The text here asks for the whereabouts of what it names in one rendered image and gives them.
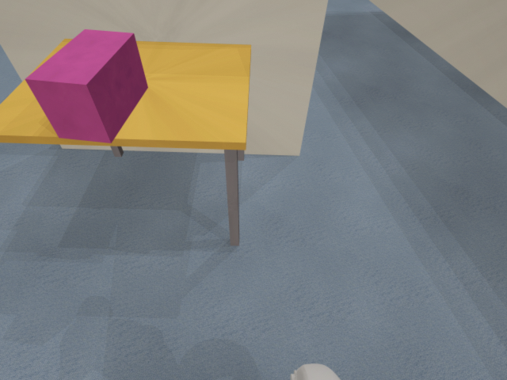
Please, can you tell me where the robot right thigh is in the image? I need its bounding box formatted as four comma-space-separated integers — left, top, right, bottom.
291, 363, 341, 380

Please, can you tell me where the carton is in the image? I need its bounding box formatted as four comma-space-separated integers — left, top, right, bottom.
25, 29, 148, 143

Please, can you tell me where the table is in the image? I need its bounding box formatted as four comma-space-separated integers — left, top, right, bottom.
0, 39, 251, 246

